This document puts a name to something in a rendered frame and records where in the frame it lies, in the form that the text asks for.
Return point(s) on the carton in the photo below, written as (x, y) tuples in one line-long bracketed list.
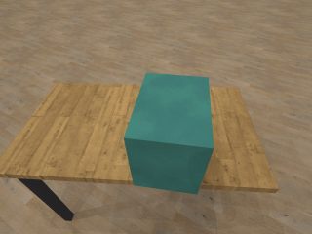
[(169, 139)]

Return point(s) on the table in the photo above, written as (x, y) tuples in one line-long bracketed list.
[(77, 134)]

